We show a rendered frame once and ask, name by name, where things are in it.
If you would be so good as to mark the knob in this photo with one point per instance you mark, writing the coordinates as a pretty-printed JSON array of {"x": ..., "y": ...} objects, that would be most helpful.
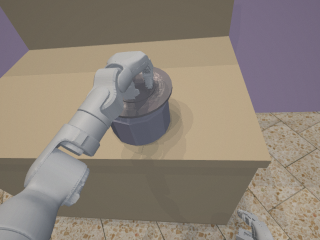
[{"x": 138, "y": 81}]

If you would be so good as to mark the pot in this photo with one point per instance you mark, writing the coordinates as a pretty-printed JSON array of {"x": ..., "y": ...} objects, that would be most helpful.
[{"x": 142, "y": 130}]

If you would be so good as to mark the robot left upper arm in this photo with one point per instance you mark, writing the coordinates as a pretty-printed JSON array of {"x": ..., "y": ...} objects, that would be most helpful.
[{"x": 31, "y": 214}]

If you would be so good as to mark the robot left forearm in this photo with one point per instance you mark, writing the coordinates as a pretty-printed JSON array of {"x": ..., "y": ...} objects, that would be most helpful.
[{"x": 104, "y": 103}]

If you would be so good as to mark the right robot hand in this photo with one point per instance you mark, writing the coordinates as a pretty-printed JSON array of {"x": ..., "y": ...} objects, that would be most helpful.
[{"x": 259, "y": 229}]

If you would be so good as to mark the table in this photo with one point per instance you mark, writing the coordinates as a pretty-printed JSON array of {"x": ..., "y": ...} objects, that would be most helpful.
[{"x": 198, "y": 171}]

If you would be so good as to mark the left robot hand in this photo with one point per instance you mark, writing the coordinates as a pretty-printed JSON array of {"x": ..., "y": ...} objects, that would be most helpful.
[{"x": 137, "y": 62}]

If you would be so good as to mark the lid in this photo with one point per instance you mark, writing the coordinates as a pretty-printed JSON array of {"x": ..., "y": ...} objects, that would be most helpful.
[{"x": 149, "y": 100}]

